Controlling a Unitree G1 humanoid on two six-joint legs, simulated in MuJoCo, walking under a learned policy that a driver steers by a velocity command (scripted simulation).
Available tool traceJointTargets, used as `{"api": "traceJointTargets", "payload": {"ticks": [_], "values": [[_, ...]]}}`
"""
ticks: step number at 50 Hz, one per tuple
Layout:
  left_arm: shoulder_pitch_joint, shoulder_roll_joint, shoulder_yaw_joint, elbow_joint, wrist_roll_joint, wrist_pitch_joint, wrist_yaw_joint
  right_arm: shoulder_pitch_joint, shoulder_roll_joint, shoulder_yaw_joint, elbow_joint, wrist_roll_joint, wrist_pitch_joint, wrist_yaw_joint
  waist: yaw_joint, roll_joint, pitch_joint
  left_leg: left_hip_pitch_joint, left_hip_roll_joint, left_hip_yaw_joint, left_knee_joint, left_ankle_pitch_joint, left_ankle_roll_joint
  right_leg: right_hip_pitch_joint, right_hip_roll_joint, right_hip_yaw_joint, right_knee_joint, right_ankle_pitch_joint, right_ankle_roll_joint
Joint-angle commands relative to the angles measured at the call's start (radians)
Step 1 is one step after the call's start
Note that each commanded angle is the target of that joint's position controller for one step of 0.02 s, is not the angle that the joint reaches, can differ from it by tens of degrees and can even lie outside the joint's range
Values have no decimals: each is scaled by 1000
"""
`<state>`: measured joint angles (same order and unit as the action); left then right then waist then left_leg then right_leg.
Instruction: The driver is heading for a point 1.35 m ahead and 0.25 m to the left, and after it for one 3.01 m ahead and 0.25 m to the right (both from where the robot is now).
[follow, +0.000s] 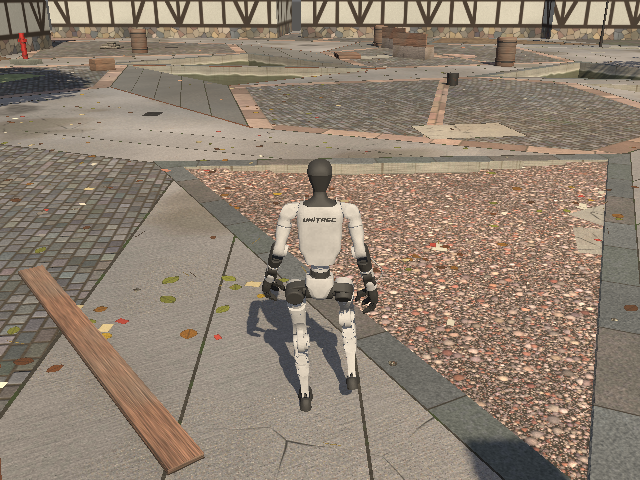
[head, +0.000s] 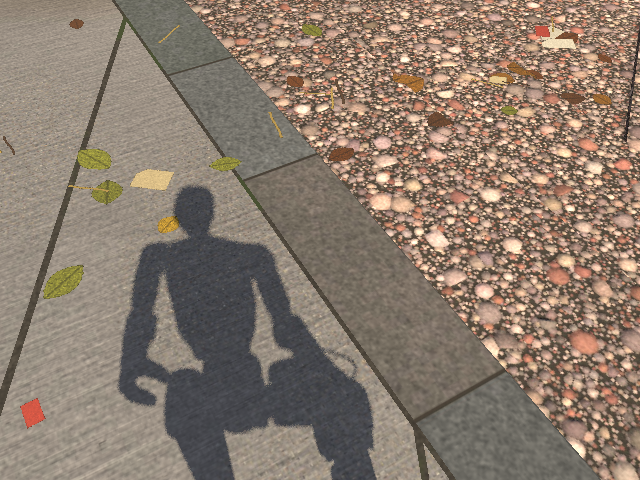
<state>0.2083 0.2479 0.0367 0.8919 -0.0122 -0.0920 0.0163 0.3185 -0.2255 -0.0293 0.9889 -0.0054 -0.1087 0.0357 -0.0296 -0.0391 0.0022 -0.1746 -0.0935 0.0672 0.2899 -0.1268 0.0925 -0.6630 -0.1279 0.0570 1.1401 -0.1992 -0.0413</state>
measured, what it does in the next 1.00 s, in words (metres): walks ahead: right foot, then left foot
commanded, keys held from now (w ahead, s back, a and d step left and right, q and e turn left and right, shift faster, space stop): w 0.56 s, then w+q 0.44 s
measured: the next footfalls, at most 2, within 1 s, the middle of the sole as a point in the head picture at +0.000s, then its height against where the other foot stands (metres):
right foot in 0.30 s outside the picture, level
left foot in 0.88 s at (288, 424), level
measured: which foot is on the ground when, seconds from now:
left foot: down 0.00-0.32, up 0.34-0.86, down 0.88-1.00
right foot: up 0.00-0.28, down 0.30-0.88, up 0.90-1.00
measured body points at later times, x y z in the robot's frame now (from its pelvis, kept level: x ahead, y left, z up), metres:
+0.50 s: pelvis +0.28 -0.08 +0.00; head +0.29 -0.10 +0.45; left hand +0.33 +0.18 -0.12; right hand +0.37 -0.35 -0.14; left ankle +0.28 +0.08 -0.66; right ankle +0.30 -0.17 -0.74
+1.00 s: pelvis +0.55 -0.01 -0.01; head +0.59 +0.01 +0.43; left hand +0.58 +0.27 -0.15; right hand +0.72 -0.24 -0.13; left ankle +0.60 +0.07 -0.74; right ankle +0.46 -0.17 -0.64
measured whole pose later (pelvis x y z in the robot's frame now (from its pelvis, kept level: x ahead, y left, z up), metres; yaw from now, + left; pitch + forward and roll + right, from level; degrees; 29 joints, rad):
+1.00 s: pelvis +0.55 -0.01 -0.01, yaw +12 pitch +2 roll +0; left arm 0.24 0.25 0.04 0.89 -0.01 -0.13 0.00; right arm 0.19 -0.26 -0.07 0.83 0.01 -0.08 0.04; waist 0.00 -0.01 0.04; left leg -0.39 -0.09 0.02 0.51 -0.15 0.10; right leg -0.39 -0.03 0.03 1.22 -0.38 -0.02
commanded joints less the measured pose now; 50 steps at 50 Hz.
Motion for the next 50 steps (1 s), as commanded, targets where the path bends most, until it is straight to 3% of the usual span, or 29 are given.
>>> {"api": "traceJointTargets", "payload": {"ticks": [1,5,10,12,13,14,15,16,17,18,19,20,21,23,25,28,32,37,39,41,42,43,44,45,46,47,48,49,50], "values": [[34,47,14,-42,13,3,7,-40,-132,-21,-55,1,-18,-20,47,75,55,-106,280,-208,-207,69,171,-22,-42,1,-139,161,28],[-128,29,7,-84,3,-9,-6,42,-159,-25,-37,17,-5,-35,-12,76,54,-15,265,-161,-190,86,126,7,3,-37,-430,308,35],[-251,42,3,-134,-10,-18,-36,116,-169,-32,-4,27,17,-38,-49,91,81,146,327,-178,-119,60,112,6,32,-43,-582,220,17],[-229,64,10,-140,-10,-27,-47,107,-181,-38,-2,27,27,-41,-23,104,67,191,351,-192,-64,112,96,61,49,-51,-623,139,-11],[-177,82,19,-130,-9,-31,-48,87,-188,-39,-6,27,33,-41,13,115,40,193,346,-184,-4,223,83,146,72,-72,-643,110,-27],[-54,116,40,-93,-7,-33,-46,68,-178,-35,-12,22,39,-41,78,108,-30,175,301,-145,142,388,61,310,107,-99,-665,101,-52],[149,185,68,-40,-3,-35,-38,59,-139,-19,-31,9,39,-40,155,62,-171,41,240,-89,405,374,27,601,33,-17,-638,128,-104],[292,301,97,-12,14,-27,-36,159,-27,16,-49,4,19,-31,145,-179,-324,-384,76,-8,821,16,-55,1021,-222,407,-685,22,-258],[311,233,77,-7,11,-25,-39,165,-50,15,-35,19,-10,-26,149,-226,-393,-539,41,-160,993,-419,-48,1074,-284,686,-831,-63,-298],[222,168,55,-21,6,-28,-40,74,-151,-12,-59,46,-25,-22,131,-153,-248,-625,106,-188,1061,-366,-24,955,-252,556,-840,-73,-241],[121,131,41,-46,5,-26,-39,5,-162,-16,-80,48,-28,-25,101,-83,-158,-611,164,-157,1033,-267,-16,805,-214,406,-858,-1,-208],[50,99,31,-57,8,-24,-45,-31,-149,-19,-85,35,-22,-32,72,-22,-91,-570,199,-140,969,-193,-21,669,-169,305,-897,70,-191],[18,74,23,-58,14,-27,-49,-23,-135,-26,-83,25,-8,-37,38,-32,-57,-509,230,-143,908,-143,-24,580,-128,228,-934,111,-171],[32,69,23,-35,17,-31,-54,14,-88,-23,-71,22,19,-39,10,-43,-36,-444,236,-127,862,-97,-37,500,-92,149,-980,185,-176],[71,98,31,-11,18,-34,-46,-17,-88,-28,-85,17,29,-42,4,-25,-9,-489,240,-122,802,-36,-52,498,-87,100,-1000,276,-187],[122,111,33,13,16,-25,-29,-134,-84,-31,-125,10,29,-42,27,-14,18,-571,240,-118,636,94,-71,543,-84,59,-1012,330,-181],[155,129,36,31,16,-21,-13,-251,-62,-23,-155,22,25,-26,66,-21,45,-536,210,-89,429,252,-61,574,-72,-36,-1041,269,-144],[210,129,42,73,11,-6,-5,-363,-58,-17,-212,32,25,1,101,-6,95,-595,183,-91,327,195,-24,745,-132,-100,-1004,301,-127],[196,138,47,73,8,5,0,-379,-63,-17,-235,31,22,17,93,-11,94,-585,171,-67,309,120,-2,797,-152,-124,-952,393,-112],[159,166,54,57,6,15,6,-338,-87,-29,-243,28,22,27,56,-41,45,-457,118,-1,310,24,28,804,-149,-162,-839,699,-89],[143,179,58,48,7,23,11,-263,-114,-45,-232,27,24,27,12,-58,-10,-340,76,34,312,-11,46,797,-138,-183,-721,868,-74],[125,178,56,36,8,32,15,-109,-158,-74,-193,29,26,24,-67,-42,-92,-134,27,51,265,21,74,739,-97,-218,-517,925,-46],[128,169,47,7,16,28,20,62,-246,-108,-161,26,32,9,-130,51,-194,179,143,-160,244,37,136,495,-51,-228,-210,679,-6],[236,14,-3,-27,39,-6,-6,100,-331,-122,-160,29,32,3,-33,306,-309,545,401,-718,152,-115,328,36,167,-156,165,-222,59],[160,88,11,-31,3,-51,-21,130,-254,-100,-161,25,29,-1,-84,227,-383,602,429,-887,20,-181,328,-89,171,42,284,-353,34],[61,138,24,-69,-30,-74,-27,82,-207,-89,-168,20,25,-5,-88,192,-242,508,394,-737,12,-115,272,-170,116,51,278,-276,8],[12,138,23,-86,-24,-83,-21,1,-177,-79,-192,23,22,-5,-53,82,-160,349,353,-607,5,-21,238,-137,68,40,201,-186,-2],[-6,138,32,-87,-1,-79,-12,-68,-148,-70,-213,18,22,-3,-10,24,-102,192,320,-520,-14,82,218,-70,38,31,117,-140,6],[7,141,41,-93,10,-65,-8,-101,-126,-61,-229,8,20,-5,28,35,-86,95,292,-470,-39,145,212,9,15,37,66,-119,12]]}}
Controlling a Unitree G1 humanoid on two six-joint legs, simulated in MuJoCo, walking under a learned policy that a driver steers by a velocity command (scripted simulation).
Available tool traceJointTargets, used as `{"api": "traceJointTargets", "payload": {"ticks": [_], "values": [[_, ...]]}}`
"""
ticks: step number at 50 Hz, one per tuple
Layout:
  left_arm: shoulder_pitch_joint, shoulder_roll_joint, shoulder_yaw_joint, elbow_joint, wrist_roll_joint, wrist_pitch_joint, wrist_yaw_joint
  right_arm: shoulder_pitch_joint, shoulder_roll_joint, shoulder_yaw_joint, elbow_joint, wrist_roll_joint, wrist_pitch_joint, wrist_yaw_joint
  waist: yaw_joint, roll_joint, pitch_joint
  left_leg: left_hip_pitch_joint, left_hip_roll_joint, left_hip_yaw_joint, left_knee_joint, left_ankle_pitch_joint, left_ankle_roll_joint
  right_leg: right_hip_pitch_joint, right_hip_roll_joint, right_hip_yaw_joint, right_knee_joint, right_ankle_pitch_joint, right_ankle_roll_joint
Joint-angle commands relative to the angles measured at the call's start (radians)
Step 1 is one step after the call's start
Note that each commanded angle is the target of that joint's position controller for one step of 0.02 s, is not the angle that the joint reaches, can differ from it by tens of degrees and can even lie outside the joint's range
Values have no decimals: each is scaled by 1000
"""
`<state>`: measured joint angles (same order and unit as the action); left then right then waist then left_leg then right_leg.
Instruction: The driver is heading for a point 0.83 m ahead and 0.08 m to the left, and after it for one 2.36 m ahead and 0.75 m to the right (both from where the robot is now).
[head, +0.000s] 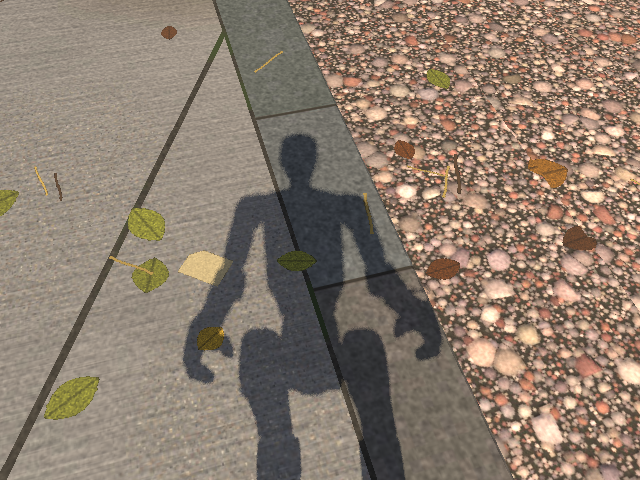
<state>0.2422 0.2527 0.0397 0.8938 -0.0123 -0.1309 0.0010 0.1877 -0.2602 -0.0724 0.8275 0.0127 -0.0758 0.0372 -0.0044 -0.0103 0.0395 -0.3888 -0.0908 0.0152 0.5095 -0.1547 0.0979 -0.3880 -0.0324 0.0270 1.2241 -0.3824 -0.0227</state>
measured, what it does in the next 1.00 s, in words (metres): walks ahead, turning left: right foot, then left foot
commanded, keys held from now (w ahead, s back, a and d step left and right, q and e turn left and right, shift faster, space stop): w+q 0.50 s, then w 0.34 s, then w+e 0.16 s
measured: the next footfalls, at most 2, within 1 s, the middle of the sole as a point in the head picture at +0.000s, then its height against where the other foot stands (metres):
right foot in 0.36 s outside the picture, level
left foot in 0.88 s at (218, 435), level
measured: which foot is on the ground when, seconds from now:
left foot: down 0.00-0.38, up 0.40-0.86, down 0.88-1.00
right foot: up 0.00-0.34, down 0.36-0.90, up 0.92-1.00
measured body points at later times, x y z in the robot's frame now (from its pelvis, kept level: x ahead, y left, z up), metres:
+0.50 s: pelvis +0.28 -0.03 +0.00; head +0.30 -0.03 +0.45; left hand +0.37 +0.26 -0.09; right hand +0.43 -0.28 -0.12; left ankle +0.15 +0.07 -0.64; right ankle +0.36 -0.12 -0.73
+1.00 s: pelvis +0.50 +0.11 +0.00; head +0.52 +0.14 +0.45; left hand +0.43 +0.38 -0.13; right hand +0.75 -0.07 -0.08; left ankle +0.51 +0.21 -0.73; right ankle +0.46 -0.08 -0.64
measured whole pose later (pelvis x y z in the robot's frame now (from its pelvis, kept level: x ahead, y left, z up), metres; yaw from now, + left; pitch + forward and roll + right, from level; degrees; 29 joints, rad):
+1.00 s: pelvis +0.50 +0.11 +0.00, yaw +21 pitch +2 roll -1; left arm 0.32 0.29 0.05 0.89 -0.04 -0.08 -0.01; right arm 0.16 -0.25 -0.05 0.70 0.00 -0.08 0.02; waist 0.03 -0.03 0.02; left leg -0.36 0.01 0.07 0.51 -0.19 0.05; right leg -0.40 -0.06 0.03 1.15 -0.39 -0.01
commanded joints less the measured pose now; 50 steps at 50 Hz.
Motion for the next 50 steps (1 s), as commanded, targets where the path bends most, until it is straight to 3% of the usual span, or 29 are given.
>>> {"api": "traceJointTargets", "payload": {"ticks": [1,3,6,9,13,16,17,18,19,20,21,22,23,24,26,29,35,38,40,41,42,43,44,45,46,47,48,49,50], "values": [[-14,125,40,-102,16,-11,9,18,-93,-18,-75,-8,-11,-8,23,18,-110,255,272,-396,-281,192,209,-232,-86,65,-64,69,6],[-22,98,39,-117,26,10,14,38,-120,-25,-76,-1,-13,-20,32,35,-82,174,251,-337,-306,249,213,-215,-83,41,-162,103,37],[-143,80,34,-163,30,19,19,96,-154,-35,-70,5,-9,-42,-2,50,-46,132,208,-281,-312,246,182,-231,-52,22,-380,287,70],[-251,58,25,-197,21,13,10,141,-151,-35,-64,11,2,-50,-46,83,-38,118,168,-261,-287,159,133,-165,-1,16,-599,456,67],[-330,87,30,-240,7,-1,-7,192,-147,-34,-52,17,14,-54,-73,100,-39,211,205,-356,-215,100,117,-136,29,42,-717,449,55],[-296,124,43,-245,3,-18,-17,178,-155,-38,-64,12,24,-62,-40,127,-51,282,232,-442,-123,120,101,-68,38,51,-772,334,24],[-225,135,51,-228,5,-24,-15,157,-145,-36,-74,11,27,-63,0,136,-75,273,210,-443,-70,159,85,30,42,34,-811,333,3],[-112,167,65,-205,17,-28,-9,137,-113,-24,-90,6,24,-59,55,122,-156,220,159,-407,63,198,55,222,-6,60,-808,339,-36],[59,230,81,-190,27,-26,1,132,-60,-3,-116,-12,20,-55,122,7,-297,73,87,-307,352,37,14,494,-183,227,-787,311,-102],[128,281,95,-156,31,-9,-5,283,-19,10,-137,22,10,-52,48,-351,-396,-286,-29,-199,635,-442,-43,782,-390,677,-865,118,-255],[97,182,74,-179,12,-3,-8,278,-126,-7,-110,33,11,-55,65,-232,-317,-403,64,-224,769,-419,-52,731,-395,723,-900,-66,-229],[58,125,58,-192,10,3,-5,173,-173,-21,-123,25,18,-53,89,-120,-194,-425,96,-203,798,-319,-59,604,-352,563,-915,-40,-185],[6,117,51,-197,18,10,-6,123,-159,-21,-133,15,23,-54,68,-39,-120,-385,130,-172,781,-244,-67,469,-308,438,-940,83,-164],[-24,102,46,-189,22,14,-8,94,-143,-24,-146,5,24,-51,48,-34,-68,-365,157,-167,739,-198,-70,378,-272,358,-967,173,-159],[-36,90,41,-174,26,8,-12,110,-98,-21,-151,16,33,-40,18,-86,-49,-293,190,-143,689,-160,-69,278,-218,232,-1020,253,-153],[-4,120,52,-139,18,-4,-20,77,-58,-10,-172,9,38,-39,12,-67,-37,-312,191,-135,584,-108,-80,260,-216,148,-1065,368,-191],[40,168,60,-97,-3,17,-14,-99,-34,15,-212,0,13,-14,56,-52,-14,-256,188,-46,220,139,-83,287,-181,-3,-1077,456,-169],[104,193,63,-64,-13,32,-14,-186,-43,17,-242,9,7,-3,85,-65,9,-228,167,-16,124,119,-74,335,-210,-1,-1060,431,-161],[117,205,65,-46,-20,44,-13,-208,-62,12,-259,12,5,3,74,-85,17,-213,155,-9,76,54,-49,387,-242,8,-1030,468,-149],[113,213,66,-40,-23,50,-10,-194,-75,7,-259,9,3,4,55,-93,8,-173,141,2,51,24,-33,405,-250,5,-998,529,-139],[97,222,67,-37,-27,56,-7,-133,-94,-4,-243,4,2,3,8,-96,-28,-65,112,28,7,29,-13,404,-238,-20,-921,666,-122],[104,206,59,-31,-28,60,-5,-4,-132,-27,-200,-3,1,-3,-55,-77,-106,144,81,47,-33,58,13,357,-194,-54,-763,789,-98],[97,167,40,-45,-13,57,-3,173,-197,-54,-160,-12,2,-16,-133,-28,-229,438,183,-64,-1,89,58,182,-145,-85,-516,655,-57],[178,51,0,-83,6,40,-10,267,-312,-76,-148,-28,7,-27,-109,225,-367,800,472,-515,-54,-5,205,-230,14,-104,-110,85,13],[164,103,13,-61,-13,21,-11,290,-239,-57,-143,-21,6,-27,-133,211,-441,783,524,-710,-169,-76,236,-335,36,68,56,-197,9],[94,169,35,-86,-41,16,-14,228,-191,-38,-142,-18,2,-24,-119,161,-276,656,489,-547,-184,-72,186,-411,-12,89,99,-139,-3],[45,162,34,-97,-39,20,-11,157,-149,-25,-145,-14,-2,-21,-85,127,-191,522,440,-409,-207,-43,149,-394,-59,62,54,-52,-7],[26,152,38,-96,-24,30,-7,92,-109,-13,-142,-13,-7,-16,-51,109,-121,401,395,-313,-248,-11,126,-359,-87,55,-2,16,-1],[50,144,44,-87,-18,48,-4,50,-83,-8,-141,-17,-17,-13,-15,136,-91,315,364,-238,-289,17,105,-295,-112,65,-40,73,3]]}}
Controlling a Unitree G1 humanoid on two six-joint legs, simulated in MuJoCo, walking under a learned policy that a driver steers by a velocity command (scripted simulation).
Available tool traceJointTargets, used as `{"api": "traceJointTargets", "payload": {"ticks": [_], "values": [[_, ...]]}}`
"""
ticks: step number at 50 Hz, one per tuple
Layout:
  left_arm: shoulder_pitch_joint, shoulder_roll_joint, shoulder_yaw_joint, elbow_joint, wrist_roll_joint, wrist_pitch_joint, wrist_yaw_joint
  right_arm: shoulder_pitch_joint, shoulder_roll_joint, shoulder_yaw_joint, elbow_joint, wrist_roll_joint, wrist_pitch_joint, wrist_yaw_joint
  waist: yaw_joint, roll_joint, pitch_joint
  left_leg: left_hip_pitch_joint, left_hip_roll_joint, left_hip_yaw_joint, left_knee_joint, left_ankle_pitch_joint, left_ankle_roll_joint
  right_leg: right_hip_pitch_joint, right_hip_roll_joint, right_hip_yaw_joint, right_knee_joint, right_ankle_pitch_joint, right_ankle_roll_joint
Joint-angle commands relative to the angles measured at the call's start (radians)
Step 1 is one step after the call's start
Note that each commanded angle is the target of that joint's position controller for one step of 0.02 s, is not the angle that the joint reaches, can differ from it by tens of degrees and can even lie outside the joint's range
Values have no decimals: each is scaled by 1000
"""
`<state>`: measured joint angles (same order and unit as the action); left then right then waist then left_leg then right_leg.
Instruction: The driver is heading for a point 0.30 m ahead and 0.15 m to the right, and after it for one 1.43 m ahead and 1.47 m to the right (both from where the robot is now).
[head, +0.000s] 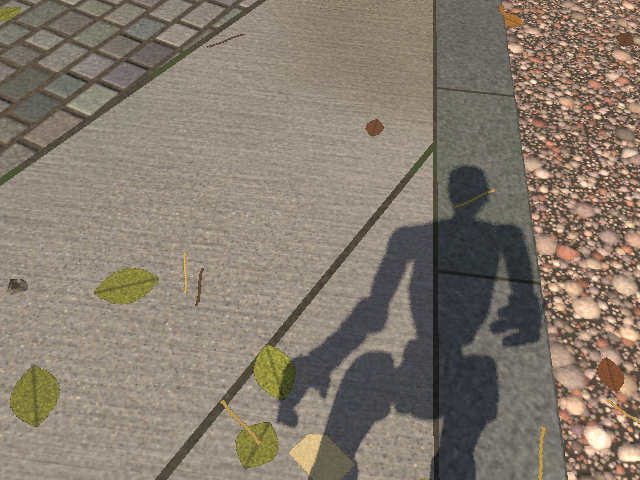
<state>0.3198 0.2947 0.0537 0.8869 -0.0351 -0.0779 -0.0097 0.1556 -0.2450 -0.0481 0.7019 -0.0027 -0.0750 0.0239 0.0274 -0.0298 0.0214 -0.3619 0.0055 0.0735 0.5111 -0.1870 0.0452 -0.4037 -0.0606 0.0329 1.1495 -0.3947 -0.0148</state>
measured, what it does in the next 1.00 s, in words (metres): walks ahead, turning right: right foot, then left foot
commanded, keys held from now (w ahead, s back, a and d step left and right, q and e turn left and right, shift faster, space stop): w+e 1.00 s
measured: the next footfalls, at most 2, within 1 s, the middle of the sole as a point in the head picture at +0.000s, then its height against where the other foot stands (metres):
right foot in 0.44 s outside the picture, level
left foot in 0.90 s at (365, 381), level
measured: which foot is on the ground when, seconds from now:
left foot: down 0.00-0.44, up 0.46-0.88, down 0.90-1.00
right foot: up 0.00-0.42, down 0.44-0.90, up 0.92-1.00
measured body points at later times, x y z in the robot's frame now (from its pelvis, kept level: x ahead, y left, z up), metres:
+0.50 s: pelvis +0.26 -0.07 -0.02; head +0.30 -0.08 +0.43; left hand +0.51 +0.14 -0.11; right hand +0.23 -0.35 -0.15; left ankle +0.10 +0.10 -0.64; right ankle +0.33 -0.16 -0.74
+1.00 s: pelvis +0.54 -0.12 -0.01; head +0.56 -0.13 +0.44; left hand +0.75 +0.08 -0.12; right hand +0.56 -0.44 -0.08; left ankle +0.66 -0.06 -0.74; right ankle +0.36 -0.16 -0.66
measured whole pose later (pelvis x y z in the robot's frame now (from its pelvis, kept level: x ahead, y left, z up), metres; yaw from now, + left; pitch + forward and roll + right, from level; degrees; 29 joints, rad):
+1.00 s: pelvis +0.54 -0.12 -0.01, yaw -34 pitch +2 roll +1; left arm 0.35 0.29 0.07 0.72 -0.03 -0.03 0.01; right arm 0.11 -0.26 -0.06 0.70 -0.01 -0.12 0.02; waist 0.04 -0.03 0.00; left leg -0.40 -0.03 0.01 0.54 -0.18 0.02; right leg -0.33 0.07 0.15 1.11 -0.48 -0.03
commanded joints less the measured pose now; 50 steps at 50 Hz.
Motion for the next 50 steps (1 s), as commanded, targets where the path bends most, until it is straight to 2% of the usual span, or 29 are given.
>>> {"api": "traceJointTargets", "payload": {"ticks": [1,4,7,11,14,16,17,19,20,21,22,23,24,25,26,27,28,31,33,36,40,43,44,45,46,47,48,49,50], "values": [[-3,81,28,-70,4,11,7,62,-93,-34,-8,-5,-27,2,-26,161,-60,230,254,-252,-327,72,152,-229,-87,59,26,125,1],[-16,46,28,-76,4,37,11,65,-108,-44,25,-17,-48,-7,-7,114,-21,193,250,-134,-374,201,154,-256,-80,80,-16,225,15],[-82,36,29,-101,9,36,7,96,-119,-49,58,-19,-48,-23,-21,94,7,241,245,-47,-382,254,141,-323,-65,99,-149,361,21],[-209,10,16,-145,17,31,-19,124,-150,-56,83,-10,-38,-38,-65,74,49,284,247,47,-396,258,117,-311,-52,24,-356,487,5],[-302,0,7,-195,16,30,-38,177,-168,-63,113,1,-20,-43,-102,60,83,389,278,81,-367,295,111,-355,-47,-18,-446,449,-19],[-338,2,6,-227,15,30,-51,194,-179,-67,127,10,-4,-44,-106,67,89,456,296,101,-322,371,101,-363,-35,-54,-482,374,-39],[-339,8,9,-240,13,30,-57,188,-188,-69,128,14,4,-45,-95,76,80,474,299,116,-284,471,91,-336,-18,-79,-496,328,-54],[-287,39,25,-250,11,34,-62,168,-220,-76,122,19,17,-53,-48,120,16,492,294,143,-149,824,69,-201,50,-146,-494,225,-93],[-198,70,43,-236,8,37,-60,155,-234,-79,119,21,25,-57,5,135,-39,482,284,154,-17,963,57,-82,94,-170,-499,185,-118],[-46,122,73,-200,7,37,-51,133,-238,-77,114,27,30,-59,93,121,-118,404,249,175,187,952,28,143,135,-168,-575,246,-155],[105,210,108,-167,11,47,-28,140,-214,-66,96,13,20,-62,153,25,-207,159,203,172,488,637,-20,452,36,24,-615,275,-210],[48,309,120,-194,6,43,-18,206,-63,-21,38,-13,-13,-49,27,-246,-282,-305,-40,81,892,-320,-94,769,-235,632,-734,198,-415],[92,238,94,-208,20,32,-22,136,-136,-28,23,19,-62,-28,95,-123,-418,-409,-36,-180,973,-374,-69,827,-291,816,-853,129,-443],[74,172,78,-199,27,20,-22,46,-161,-34,-6,55,-79,-18,101,-75,-291,-468,16,-185,941,-305,-42,745,-253,647,-848,174,-384],[9,137,68,-202,19,12,-25,33,-148,-29,-8,43,-84,-22,46,13,-169,-443,64,-177,825,-229,-30,575,-199,502,-846,272,-339],[-58,97,56,-216,18,8,-22,28,-159,-37,5,12,-79,-31,8,29,-129,-375,99,-171,728,-191,-33,447,-160,411,-853,355,-305],[-99,80,48,-237,27,8,-18,47,-166,-44,10,1,-66,-31,-25,20,-95,-307,114,-171,684,-164,-39,344,-132,361,-878,421,-298],[-97,113,56,-245,25,3,-5,55,-133,-40,-1,-11,-33,-32,-53,14,-69,-248,108,-142,551,-109,-82,206,-102,295,-919,529,-304],[-72,140,63,-240,21,5,8,-18,-109,-29,-26,-15,-25,-35,-34,4,-41,-249,89,-124,409,3,-107,154,-68,242,-927,526,-283],[-34,144,65,-231,14,17,18,-132,-85,-16,-52,-10,-30,-25,15,-38,-30,-178,37,-115,167,210,-112,119,-15,201,-904,420,-227],[28,142,65,-211,6,29,20,-210,-119,-23,-82,11,-45,-8,47,-62,-30,-131,1,-140,26,237,-99,185,-49,297,-841,300,-204],[21,138,66,-215,10,36,25,-168,-157,-41,-79,15,-61,-1,10,-100,-38,-61,-8,-149,-27,126,-61,248,-74,387,-754,281,-181],[5,122,61,-222,11,39,26,-98,-167,-51,-60,14,-66,-3,-31,-107,-59,32,-11,-134,-68,125,-39,241,-52,387,-701,300,-161],[-4,82,47,-233,16,36,24,5,-198,-65,-43,1,-71,-10,-83,-89,-134,210,45,-171,-66,117,0,194,-3,346,-564,319,-127],[11,20,24,-254,35,33,22,161,-257,-80,-29,-11,-70,-19,-134,49,-273,467,231,-359,-63,57,61,56,75,238,-266,128,-82],[142,1,16,-287,-4,24,23,221,-317,-94,10,-19,-56,-9,-61,412,-345,697,419,-845,-182,-219,213,-290,166,144,20,-226,-32],[121,111,35,-252,-11,27,27,179,-211,-71,-15,2,-52,-5,-87,261,-246,636,407,-849,-221,-411,190,-397,85,170,139,-166,-16],[19,152,48,-264,-1,34,25,141,-159,-56,-23,6,-44,-11,-109,171,-136,525,365,-677,-224,-354,147,-417,55,141,162,-70,-9],[-21,137,48,-270,9,39,25,96,-144,-47,-27,-3,-37,-12,-90,103,-82,413,322,-553,-237,-213,127,-377,23,117,144,0,-2]]}}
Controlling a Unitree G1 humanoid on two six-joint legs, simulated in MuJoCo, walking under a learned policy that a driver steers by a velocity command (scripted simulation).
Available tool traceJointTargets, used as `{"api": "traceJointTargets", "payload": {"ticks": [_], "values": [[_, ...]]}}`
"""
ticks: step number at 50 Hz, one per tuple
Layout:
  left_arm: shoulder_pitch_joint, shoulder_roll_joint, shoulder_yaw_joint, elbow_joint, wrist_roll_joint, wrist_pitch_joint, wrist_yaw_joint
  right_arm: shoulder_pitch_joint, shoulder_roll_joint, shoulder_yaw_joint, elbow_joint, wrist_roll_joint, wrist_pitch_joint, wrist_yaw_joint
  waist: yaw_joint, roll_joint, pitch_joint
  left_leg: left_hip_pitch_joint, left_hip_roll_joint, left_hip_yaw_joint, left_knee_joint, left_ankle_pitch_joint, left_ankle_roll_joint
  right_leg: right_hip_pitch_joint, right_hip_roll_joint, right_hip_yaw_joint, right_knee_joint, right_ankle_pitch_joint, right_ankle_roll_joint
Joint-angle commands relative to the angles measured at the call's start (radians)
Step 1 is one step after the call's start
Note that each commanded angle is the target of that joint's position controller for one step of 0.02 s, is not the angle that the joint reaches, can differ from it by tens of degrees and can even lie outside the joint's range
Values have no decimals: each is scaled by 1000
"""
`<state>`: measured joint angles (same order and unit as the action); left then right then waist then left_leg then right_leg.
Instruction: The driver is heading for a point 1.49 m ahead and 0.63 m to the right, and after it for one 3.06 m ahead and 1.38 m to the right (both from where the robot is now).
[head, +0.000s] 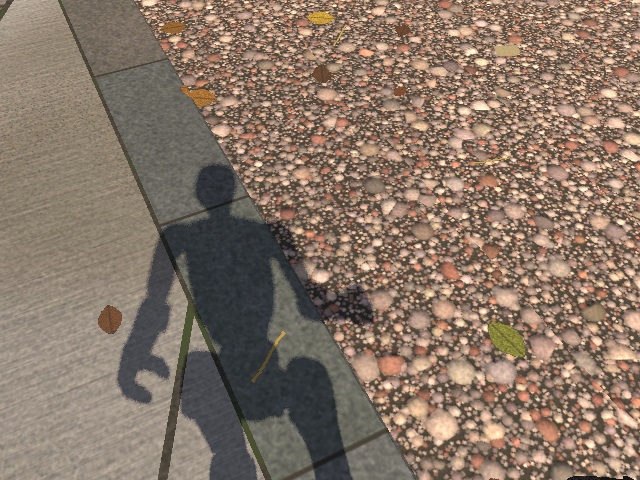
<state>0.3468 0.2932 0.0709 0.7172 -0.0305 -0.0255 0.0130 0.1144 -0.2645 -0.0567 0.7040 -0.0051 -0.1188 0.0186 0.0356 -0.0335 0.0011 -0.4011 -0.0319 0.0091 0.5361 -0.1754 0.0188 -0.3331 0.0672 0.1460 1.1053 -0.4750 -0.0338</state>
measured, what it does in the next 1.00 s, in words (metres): walks ahead, turning right: right foot, then left foot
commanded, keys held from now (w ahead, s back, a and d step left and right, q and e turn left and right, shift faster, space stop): w+e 0.78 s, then w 0.22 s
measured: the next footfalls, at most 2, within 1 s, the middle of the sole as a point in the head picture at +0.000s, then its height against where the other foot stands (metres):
right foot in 0.42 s outside the picture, level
left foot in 0.90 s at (387, 395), level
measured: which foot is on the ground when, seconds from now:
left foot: down 0.00-0.44, up 0.46-0.88, down 0.90-1.00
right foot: up 0.00-0.40, down 0.42-0.96, up 0.98-1.00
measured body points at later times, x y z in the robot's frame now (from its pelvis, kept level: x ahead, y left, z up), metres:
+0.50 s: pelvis +0.25 -0.07 -0.01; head +0.29 -0.10 +0.43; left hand +0.52 +0.11 -0.08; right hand +0.22 -0.37 -0.13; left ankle +0.12 +0.12 -0.64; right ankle +0.31 -0.17 -0.73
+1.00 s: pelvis +0.53 -0.14 -0.01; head +0.55 -0.15 +0.44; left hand +0.73 +0.07 -0.13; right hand +0.57 -0.46 -0.08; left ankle +0.65 -0.09 -0.73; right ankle +0.33 -0.17 -0.68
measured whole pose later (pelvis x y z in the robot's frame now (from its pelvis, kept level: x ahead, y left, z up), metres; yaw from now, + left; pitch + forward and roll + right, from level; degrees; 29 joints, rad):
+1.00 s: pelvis +0.53 -0.14 -0.01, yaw -33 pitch +1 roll +2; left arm 0.35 0.30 0.07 0.74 -0.03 -0.02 0.01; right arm 0.08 -0.26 -0.04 0.72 -0.01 -0.13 0.05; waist 0.05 -0.04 0.02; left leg -0.43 -0.06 0.00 0.58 0.00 0.12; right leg -0.20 0.07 0.19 0.95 -0.47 -0.04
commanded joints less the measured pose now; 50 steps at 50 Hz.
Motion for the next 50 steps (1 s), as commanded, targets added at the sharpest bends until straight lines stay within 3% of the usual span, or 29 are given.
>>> {"api": "traceJointTargets", "payload": {"ticks": [1,3,6,12,16,18,19,20,21,22,23,24,25,26,27,29,32,36,39,40,42,44,45,46,47,48,49,50], "values": [[-76,126,33,-113,12,-13,-1,111,-105,-32,-21,-4,11,-9,-82,104,-17,374,324,-401,-281,-121,151,-428,-131,2,144,126,20],[-62,90,30,-118,-1,-5,-13,101,-93,-27,-7,-7,6,-12,-57,151,-3,297,284,-273,-326,-23,143,-364,-165,-20,95,165,22],[-105,57,21,-143,5,6,-15,117,-128,-39,22,-2,-3,-14,-56,126,15,291,295,-167,-367,102,171,-405,-180,-36,19,221,38],[-250,29,5,-177,8,-9,-44,138,-178,-48,63,3,14,-24,-100,95,43,337,268,45,-369,239,139,-374,-168,-104,-302,492,35],[-329,32,5,-208,2,-12,-68,183,-210,-57,90,19,30,-23,-118,99,71,400,298,108,-337,289,121,-324,-143,-168,-406,468,1],[-320,55,16,-221,5,-9,-74,176,-234,-66,91,32,42,-26,-88,114,62,447,314,139,-257,511,104,-271,-108,-206,-442,358,-39],[-265,84,31,-214,11,-5,-75,160,-254,-72,85,36,46,-32,-47,137,21,453,321,160,-169,710,93,-186,-80,-224,-430,329,-66],[-154,121,53,-188,11,-1,-72,142,-263,-76,79,41,52,-37,19,140,-38,446,304,182,-16,845,80,-54,-37,-246,-460,305,-97],[11,171,83,-142,5,3,-59,146,-241,-68,76,43,57,-40,104,101,-117,343,255,213,215,787,49,192,9,-252,-550,350,-136],[105,258,104,-121,-2,10,-37,207,-148,-37,57,-5,52,-38,94,-114,-193,41,189,208,556,154,6,491,-191,54,-544,435,-207],[44,321,98,-170,-8,-9,-42,269,-87,-4,-7,-10,18,-19,-1,-294,-365,-323,-11,29,875,-448,-35,753,-393,648,-712,198,-430],[72,222,72,-169,2,-22,-52,129,-190,-27,-24,31,-16,-5,84,-126,-354,-436,41,-109,898,-366,-11,723,-384,641,-810,127,-374],[40,187,59,-157,8,-34,-53,62,-197,-25,-48,52,-28,0,72,-84,-215,-454,77,-99,837,-272,10,600,-353,502,-815,181,-329],[-29,161,48,-161,8,-39,-52,62,-178,-21,-38,32,-27,-9,16,31,-130,-395,119,-100,750,-203,5,438,-314,394,-812,299,-292],[-86,132,38,-170,14,-40,-49,77,-186,-26,-27,7,-18,-16,-20,23,-97,-326,147,-104,672,-168,-7,326,-284,316,-819,410,-278],[-130,124,32,-175,23,-43,-40,102,-182,-30,-22,-2,5,-16,-61,-1,-63,-240,162,-101,585,-130,-28,198,-242,253,-861,488,-273],[-99,151,38,-143,16,-46,-20,45,-141,-17,-36,-13,24,-21,-53,7,-23,-231,139,-74,423,-24,-70,104,-204,165,-876,587,-270],[-44,168,44,-103,5,-30,-3,-107,-91,7,-71,-12,16,-4,7,-26,-9,-135,72,-55,119,253,-76,49,-136,103,-846,497,-206],[-13,162,44,-84,3,-28,-4,-140,-123,-2,-78,4,1,13,24,-40,-20,-87,50,-75,70,292,-55,76,-161,163,-786,436,-193],[4,146,41,-71,-3,-28,0,-151,-133,-5,-84,5,-5,19,29,-45,-16,-119,65,-110,35,302,-40,142,-177,198,-752,394,-187],[22,133,38,-53,3,-23,6,-174,-141,-8,-87,4,-15,30,42,-53,3,-163,70,-117,-23,263,-17,237,-194,236,-687,370,-179],[15,140,41,-44,10,-14,5,-132,-151,-16,-81,6,-22,33,23,-91,3,-110,62,-96,-33,160,9,261,-208,265,-628,455,-167],[12,132,41,-38,4,-10,7,-101,-152,-20,-70,9,-22,29,8,-86,6,-63,73,-108,-77,163,22,268,-196,261,-574,486,-147],[-5,123,36,-41,4,-10,1,-6,-168,-32,-45,3,-26,25,-47,-61,-45,66,53,-71,-123,196,42,262,-150,226,-457,585,-127],[100,79,23,-45,-13,-5,-9,42,-237,-53,-29,-31,-35,22,-15,163,-199,392,171,-274,-126,120,132,54,-65,108,-284,503,-55],[94,90,12,-40,-4,-8,-6,185,-201,-61,-2,-18,-29,22,-109,270,-284,593,275,-507,-173,-91,216,-128,-3,30,-49,206,-9],[14,107,9,-74,1,-15,-6,233,-169,-46,19,-2,-24,27,-136,275,-218,589,343,-632,-232,-199,228,-252,-9,44,63,-27,-5],[-54,104,5,-84,6,-19,-5,222,-159,-41,23,5,-17,30,-135,191,-132,526,333,-624,-250,-220,216,-288,-32,46,102,-19,-4]]}}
